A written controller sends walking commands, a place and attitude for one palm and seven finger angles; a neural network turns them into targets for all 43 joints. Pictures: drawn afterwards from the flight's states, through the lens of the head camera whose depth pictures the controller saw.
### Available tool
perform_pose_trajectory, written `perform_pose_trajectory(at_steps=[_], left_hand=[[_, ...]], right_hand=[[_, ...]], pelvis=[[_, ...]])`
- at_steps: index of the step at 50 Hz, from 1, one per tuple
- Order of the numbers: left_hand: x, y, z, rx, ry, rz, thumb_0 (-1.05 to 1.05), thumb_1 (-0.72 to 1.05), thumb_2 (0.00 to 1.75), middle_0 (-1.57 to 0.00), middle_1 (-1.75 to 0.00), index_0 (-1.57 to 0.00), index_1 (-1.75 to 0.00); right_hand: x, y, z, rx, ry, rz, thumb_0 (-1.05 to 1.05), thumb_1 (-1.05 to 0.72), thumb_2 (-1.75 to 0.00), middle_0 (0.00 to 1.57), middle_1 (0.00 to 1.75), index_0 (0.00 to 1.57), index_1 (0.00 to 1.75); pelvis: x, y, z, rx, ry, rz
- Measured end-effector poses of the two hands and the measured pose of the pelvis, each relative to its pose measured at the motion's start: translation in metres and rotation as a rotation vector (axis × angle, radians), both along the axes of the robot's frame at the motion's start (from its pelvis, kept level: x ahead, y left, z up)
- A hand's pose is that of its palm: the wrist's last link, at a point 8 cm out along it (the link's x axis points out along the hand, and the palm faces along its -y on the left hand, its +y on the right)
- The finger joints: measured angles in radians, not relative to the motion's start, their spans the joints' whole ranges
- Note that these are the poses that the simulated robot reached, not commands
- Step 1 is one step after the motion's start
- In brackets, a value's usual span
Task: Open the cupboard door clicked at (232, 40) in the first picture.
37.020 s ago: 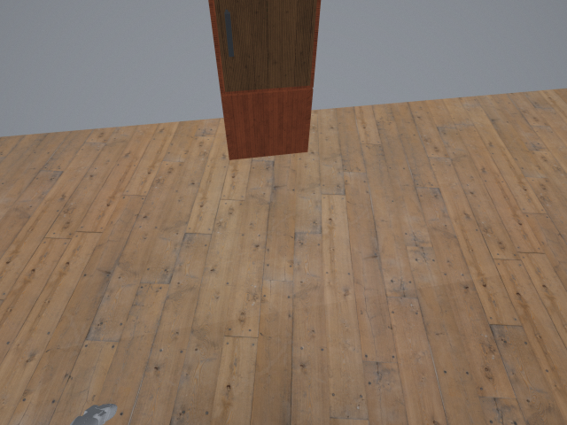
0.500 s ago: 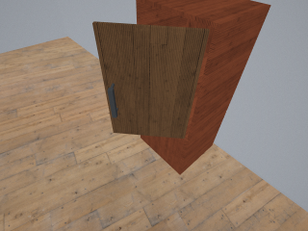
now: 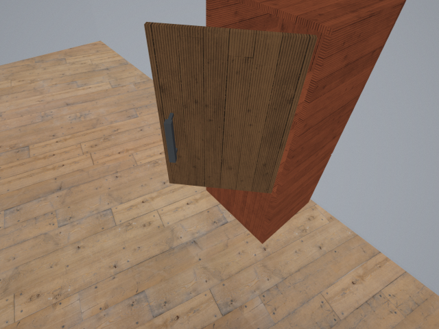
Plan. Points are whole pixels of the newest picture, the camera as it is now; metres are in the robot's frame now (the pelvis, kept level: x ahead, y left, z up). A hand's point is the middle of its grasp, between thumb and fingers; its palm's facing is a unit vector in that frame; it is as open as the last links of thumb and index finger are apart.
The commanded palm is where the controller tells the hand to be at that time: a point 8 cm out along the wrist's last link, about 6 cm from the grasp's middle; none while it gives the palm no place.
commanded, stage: look again from close up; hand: left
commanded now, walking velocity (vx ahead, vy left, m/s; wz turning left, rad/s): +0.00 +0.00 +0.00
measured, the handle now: (172, 138) +0.67 +0.19 -0.09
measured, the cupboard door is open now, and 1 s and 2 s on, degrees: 43 43 43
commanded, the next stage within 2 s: shuffle to correct the standing spot in 0.52 s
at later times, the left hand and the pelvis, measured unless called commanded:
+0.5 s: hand out of the picture +0.04 +0.21 -0.17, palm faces -0.03 -0.96 -0.27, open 7.3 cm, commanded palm none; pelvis +0.01 +0.00 +0.00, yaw +0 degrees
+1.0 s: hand out of the picture +0.04 +0.16 -0.19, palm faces +0.03 -0.99 -0.16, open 7.3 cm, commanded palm none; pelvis +0.08 +0.00 -0.01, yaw -1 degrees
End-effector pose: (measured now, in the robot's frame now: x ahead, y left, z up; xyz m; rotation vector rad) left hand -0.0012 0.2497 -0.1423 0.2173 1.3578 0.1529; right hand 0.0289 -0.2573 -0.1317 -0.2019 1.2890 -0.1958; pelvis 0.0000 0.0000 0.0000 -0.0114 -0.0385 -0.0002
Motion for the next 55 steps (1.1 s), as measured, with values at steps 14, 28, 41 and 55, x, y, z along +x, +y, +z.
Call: perform_pose_trajectory(at_steps=[14,28,41,55], left_hand=[[0.017,0.005,0.003,0.011,-0.023,-0.008,0.00,0.91,0.90,-0.21,-0.30,-0.20,-0.30],[0.039,0.009,0.009,0.032,-0.036,-0.026,0.00,0.91,0.90,-0.21,-0.30,-0.20,-0.30],[0.049,-0.014,0.003,-0.005,-0.014,-0.011,0.00,0.91,0.90,-0.20,-0.30,-0.20,-0.30],[0.044,-0.031,-0.024,-0.113,0.164,0.057,0.00,0.91,0.90,-0.21,-0.30,-0.20,-0.30]], right_hand=[[0.022,-0.001,0.004,-0.006,-0.032,0.008,0.00,-0.91,-0.90,0.20,0.30,0.21,0.30],[0.022,-0.011,0.004,-0.014,0.002,-0.001,0.00,-0.91,-0.90,0.20,0.30,0.21,0.30],[0.022,-0.001,-0.006,0.026,0.043,-0.017,0.00,-0.91,-0.90,0.20,0.30,0.20,0.30],[0.039,0.045,-0.017,0.048,0.101,-0.077,0.00,-0.91,-0.90,0.20,0.30,0.20,0.30]], pelvis=[[0.008,0.002,0.002,0.003,0.002,-0.002],[0.017,-0.002,0.003,0.006,0.006,-0.004],[0.039,-0.008,0.001,0.012,0.014,-0.016],[0.100,0.011,-0.013,0.002,0.023,-0.051]])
